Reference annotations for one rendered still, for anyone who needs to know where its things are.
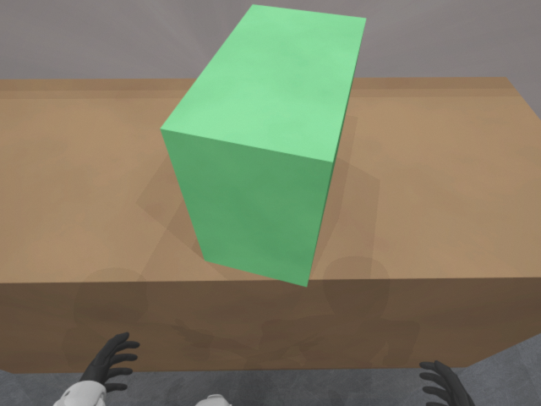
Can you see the left robot forearm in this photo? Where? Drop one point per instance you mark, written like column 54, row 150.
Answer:
column 83, row 393

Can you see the pedestal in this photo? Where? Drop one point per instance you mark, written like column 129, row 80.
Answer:
column 429, row 247

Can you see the right robot hand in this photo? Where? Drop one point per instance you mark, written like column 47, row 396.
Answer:
column 454, row 393

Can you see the left robot hand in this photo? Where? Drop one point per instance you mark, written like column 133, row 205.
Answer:
column 98, row 370

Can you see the carton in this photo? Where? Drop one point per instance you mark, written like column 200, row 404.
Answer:
column 253, row 143

